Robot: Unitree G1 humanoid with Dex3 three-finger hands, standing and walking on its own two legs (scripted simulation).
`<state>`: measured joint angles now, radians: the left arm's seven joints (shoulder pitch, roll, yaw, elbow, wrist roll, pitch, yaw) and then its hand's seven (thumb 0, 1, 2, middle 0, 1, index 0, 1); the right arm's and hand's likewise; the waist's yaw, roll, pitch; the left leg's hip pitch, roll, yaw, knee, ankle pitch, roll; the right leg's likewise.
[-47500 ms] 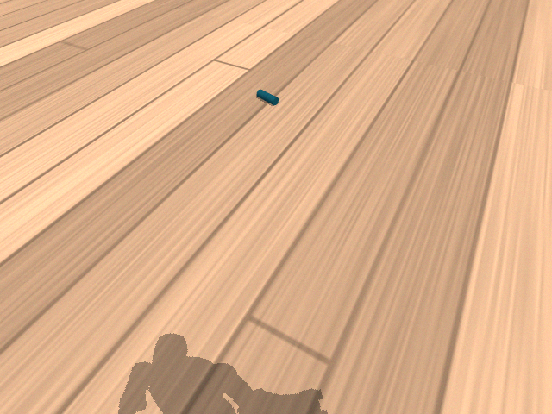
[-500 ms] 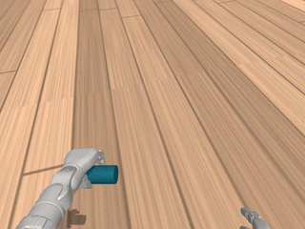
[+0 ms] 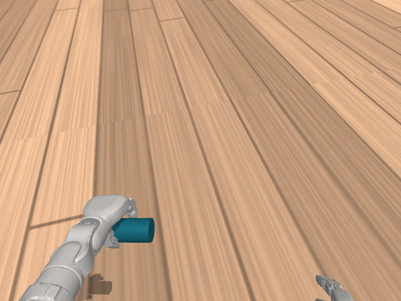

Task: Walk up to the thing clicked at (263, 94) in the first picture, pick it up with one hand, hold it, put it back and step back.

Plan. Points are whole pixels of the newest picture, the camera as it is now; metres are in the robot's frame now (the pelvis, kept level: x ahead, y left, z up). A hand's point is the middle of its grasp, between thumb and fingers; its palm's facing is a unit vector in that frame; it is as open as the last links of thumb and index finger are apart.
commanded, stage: hold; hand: left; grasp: from above
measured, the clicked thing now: (119, 230) +0.30 +0.22 -0.08
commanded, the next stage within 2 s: crouch in 0.02 s
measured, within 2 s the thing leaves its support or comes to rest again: neither
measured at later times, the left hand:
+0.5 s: hand (117, 237) +0.29 +0.23 -0.10, palm faces -0.49 +0.00 -0.87, open 8.6 cm
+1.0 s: hand (139, 242) +0.37 +0.24 -0.34, palm faces -0.44 +0.05 -0.89, open 8.6 cm
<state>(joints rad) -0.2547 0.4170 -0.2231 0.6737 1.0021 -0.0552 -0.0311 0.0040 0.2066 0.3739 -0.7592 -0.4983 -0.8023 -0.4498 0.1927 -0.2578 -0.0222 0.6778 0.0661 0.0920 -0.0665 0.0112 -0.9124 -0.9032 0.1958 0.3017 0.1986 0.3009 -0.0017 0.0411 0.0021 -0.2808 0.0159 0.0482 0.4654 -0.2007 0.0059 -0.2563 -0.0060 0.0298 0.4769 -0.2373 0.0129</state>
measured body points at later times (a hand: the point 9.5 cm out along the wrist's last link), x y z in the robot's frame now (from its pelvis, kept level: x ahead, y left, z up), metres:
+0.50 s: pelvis +0.00 +0.00 -0.02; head +0.05 +0.00 +0.43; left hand +0.31 +0.23 -0.05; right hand +0.12 -0.27 -0.13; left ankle +0.03 +0.12 -0.74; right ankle +0.01 -0.13 -0.74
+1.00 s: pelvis -0.05 +0.01 -0.22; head +0.12 +0.03 +0.20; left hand +0.39 +0.24 -0.29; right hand -0.02 -0.27 -0.34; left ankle +0.03 +0.12 -0.74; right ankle +0.01 -0.13 -0.74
